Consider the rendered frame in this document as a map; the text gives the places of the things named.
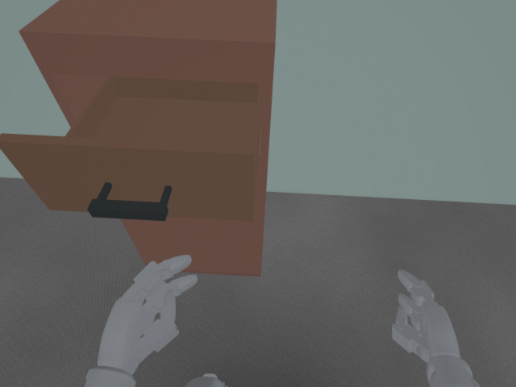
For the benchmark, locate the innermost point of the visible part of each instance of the right robot forearm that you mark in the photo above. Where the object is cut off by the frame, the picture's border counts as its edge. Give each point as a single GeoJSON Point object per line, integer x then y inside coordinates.
{"type": "Point", "coordinates": [449, 371]}

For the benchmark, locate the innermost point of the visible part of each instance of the robot left hand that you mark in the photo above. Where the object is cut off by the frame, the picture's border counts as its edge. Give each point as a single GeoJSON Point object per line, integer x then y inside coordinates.
{"type": "Point", "coordinates": [121, 346]}

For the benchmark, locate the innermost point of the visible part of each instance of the robot right hand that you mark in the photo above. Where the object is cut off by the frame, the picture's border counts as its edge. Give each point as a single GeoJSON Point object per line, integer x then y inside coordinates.
{"type": "Point", "coordinates": [433, 333]}

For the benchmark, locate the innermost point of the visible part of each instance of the drawer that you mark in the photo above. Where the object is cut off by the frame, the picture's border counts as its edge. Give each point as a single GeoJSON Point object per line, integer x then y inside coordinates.
{"type": "Point", "coordinates": [141, 134]}

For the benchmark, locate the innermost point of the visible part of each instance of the handle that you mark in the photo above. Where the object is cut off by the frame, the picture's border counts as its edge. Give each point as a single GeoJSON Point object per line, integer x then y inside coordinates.
{"type": "Point", "coordinates": [102, 208]}

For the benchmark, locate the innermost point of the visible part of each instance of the cabinet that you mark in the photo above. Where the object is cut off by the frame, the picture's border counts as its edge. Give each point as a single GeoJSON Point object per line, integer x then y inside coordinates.
{"type": "Point", "coordinates": [77, 44]}

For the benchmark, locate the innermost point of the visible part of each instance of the left robot forearm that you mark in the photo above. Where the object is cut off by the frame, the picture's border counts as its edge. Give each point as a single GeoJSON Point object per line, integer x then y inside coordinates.
{"type": "Point", "coordinates": [103, 376]}

